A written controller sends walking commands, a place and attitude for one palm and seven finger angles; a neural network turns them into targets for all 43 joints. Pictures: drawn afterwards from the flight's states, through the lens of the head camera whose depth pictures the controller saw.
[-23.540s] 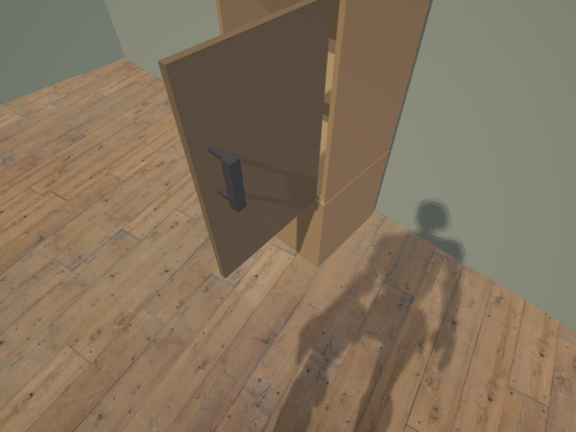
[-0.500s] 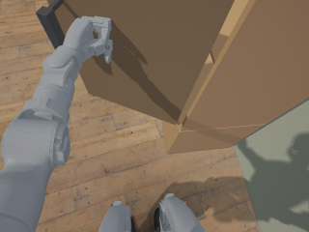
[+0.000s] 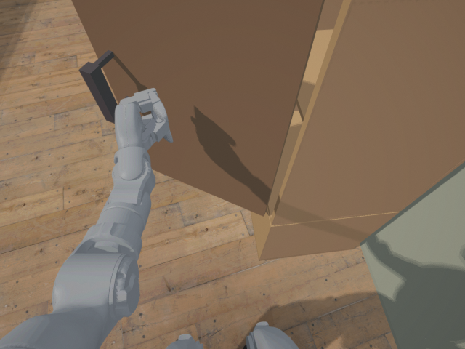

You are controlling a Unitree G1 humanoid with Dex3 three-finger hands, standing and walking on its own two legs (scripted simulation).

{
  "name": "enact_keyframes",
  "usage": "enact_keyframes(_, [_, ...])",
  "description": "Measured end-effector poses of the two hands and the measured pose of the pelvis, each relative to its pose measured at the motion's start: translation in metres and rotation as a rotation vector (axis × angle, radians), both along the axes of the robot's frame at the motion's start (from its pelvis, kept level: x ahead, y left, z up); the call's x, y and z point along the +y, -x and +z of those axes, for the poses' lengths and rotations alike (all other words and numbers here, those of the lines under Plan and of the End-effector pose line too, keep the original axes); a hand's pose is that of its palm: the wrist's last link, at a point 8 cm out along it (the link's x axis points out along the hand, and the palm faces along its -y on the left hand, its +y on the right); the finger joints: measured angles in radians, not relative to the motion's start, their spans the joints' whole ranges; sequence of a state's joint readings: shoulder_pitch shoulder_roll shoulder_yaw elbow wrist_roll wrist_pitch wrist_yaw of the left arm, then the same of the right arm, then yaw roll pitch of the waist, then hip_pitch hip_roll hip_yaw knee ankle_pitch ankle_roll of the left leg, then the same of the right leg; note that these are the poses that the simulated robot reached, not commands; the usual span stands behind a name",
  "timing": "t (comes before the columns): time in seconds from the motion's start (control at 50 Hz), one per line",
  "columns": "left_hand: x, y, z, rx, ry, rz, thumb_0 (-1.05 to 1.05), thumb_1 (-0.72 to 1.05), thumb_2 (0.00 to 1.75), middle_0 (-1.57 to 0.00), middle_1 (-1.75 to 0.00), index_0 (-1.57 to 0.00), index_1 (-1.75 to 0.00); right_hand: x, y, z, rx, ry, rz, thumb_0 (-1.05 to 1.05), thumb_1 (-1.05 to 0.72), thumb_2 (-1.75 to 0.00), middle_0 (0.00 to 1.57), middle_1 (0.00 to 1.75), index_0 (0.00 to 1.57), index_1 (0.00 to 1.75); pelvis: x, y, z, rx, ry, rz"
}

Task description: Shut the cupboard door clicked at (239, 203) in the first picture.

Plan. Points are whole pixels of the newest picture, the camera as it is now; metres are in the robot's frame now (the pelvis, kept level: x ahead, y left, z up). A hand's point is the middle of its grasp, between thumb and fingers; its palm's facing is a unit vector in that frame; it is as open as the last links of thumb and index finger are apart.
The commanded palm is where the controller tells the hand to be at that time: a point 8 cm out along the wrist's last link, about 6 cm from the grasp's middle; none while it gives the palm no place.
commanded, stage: pull the fist back off the door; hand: left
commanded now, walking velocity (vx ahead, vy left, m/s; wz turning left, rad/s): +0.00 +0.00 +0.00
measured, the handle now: (110, 88) +0.60 +0.19 +0.07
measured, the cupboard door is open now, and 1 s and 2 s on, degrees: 58 58 58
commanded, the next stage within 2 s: draw the hand back to the body in 0.38 s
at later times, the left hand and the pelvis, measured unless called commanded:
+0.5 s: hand (168, 155) +0.42 +0.07 +0.08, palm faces +0.05 -1.00 -0.03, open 3.1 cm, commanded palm +0.39 +0.13 +0.08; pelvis -0.02 -0.01 +0.00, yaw +2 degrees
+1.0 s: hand (96, 195) +0.32 +0.15 +0.14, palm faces +0.05 -1.00 -0.03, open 3.1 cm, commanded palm +0.28 +0.21 +0.15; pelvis +0.00 +0.01 +0.04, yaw +1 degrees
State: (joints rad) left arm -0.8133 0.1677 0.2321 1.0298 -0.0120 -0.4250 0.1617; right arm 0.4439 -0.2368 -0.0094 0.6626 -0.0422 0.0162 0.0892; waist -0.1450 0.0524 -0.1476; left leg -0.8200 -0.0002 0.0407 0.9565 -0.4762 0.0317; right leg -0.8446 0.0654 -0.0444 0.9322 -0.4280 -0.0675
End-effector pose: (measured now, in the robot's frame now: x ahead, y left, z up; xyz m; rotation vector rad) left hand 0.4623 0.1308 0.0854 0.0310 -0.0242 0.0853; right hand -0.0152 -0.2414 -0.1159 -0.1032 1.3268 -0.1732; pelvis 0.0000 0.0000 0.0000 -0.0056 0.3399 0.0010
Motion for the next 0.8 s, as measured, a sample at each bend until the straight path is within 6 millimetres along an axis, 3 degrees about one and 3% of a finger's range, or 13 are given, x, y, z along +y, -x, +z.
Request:
enact_keyframes(0.2, [0.005, 0.05, -0.012, -0.002, 0.01, -0.025, 0.01, 0.9, 0.9, -1.3, -1.5, -1.3, -1.5, -0.028, -0.058, 0.008, -0.143, 0.065, 0.074, 0.0, -0.91, -0.9, 0.2, 0.3, 0.2, 0.3, -0.006, 0.006, 0.003, -0.049, -0.005, 0.023])
enact_keyframes(0.38, [-0.004, 0.071, -0.008, -0.025, -0.007, -0.043, 0.02, 0.9, 0.9, -1.3, -1.5, -1.31, -1.5, -0.02, -0.097, 0.011, -0.275, 0.063, 0.106, 0.0, -0.91, -0.9, 0.19, 0.3, 0.2, 0.3, -0.006, 0.015, 0.002, -0.079, -0.008, 0.031])
enact_keyframes(0.48, [-0.004, 0.066, -0.006, -0.01, -0.006, -0.035, 0.02, 0.89, 0.9, -1.3, -1.5, -1.31, -1.5, -0.008, -0.097, 0.007, -0.288, 0.04, 0.113, 0.0, -0.91, -0.9, 0.2, 0.3, 0.2, 0.3, -0.005, 0.02, 0.001, -0.08, -0.009, 0.035])
enact_keyframes(0.6, [0.001, 0.065, 0.003, -0.042, -0.001, -0.033, 0.02, 0.9, 0.9, -1.3, -1.5, -1.31, -1.5, -0.001, -0.076, 0.001, -0.25, 0.012, 0.089, 0.0, -0.9, -0.9, 0.2, 0.3, 0.2, 0.3, -0.003, 0.02, 0.001, -0.075, -0.011, 0.018])
enact_keyframes(0.7, [0.018, 0.086, 0.01, -0.029, -0.009, -0.025, 0.02, 0.9, 0.9, -1.3, -1.5, -1.3, -1.5, 0.002, -0.061, 0.007, -0.218, -0.003, 0.049, 0.01, -0.9, -0.9, 0.2, 0.3, 0.2, 0.3, 0.0, 0.015, 0.011, -0.114, -0.016, -0.003])
enact_keyframes(0.8, [0.041, 0.113, 0.025, -0.033, -0.006, -0.013, 0.02, 0.9, 0.9, -1.3, -1.5, -1.3, -1.5, -0.001, -0.068, 0.021, -0.244, 0.017, 0.047, 0.01, -0.9, -0.9, 0.2, 0.3, 0.2, 0.3, 0.001, 0.01, 0.022, -0.166, -0.012, 0.001])
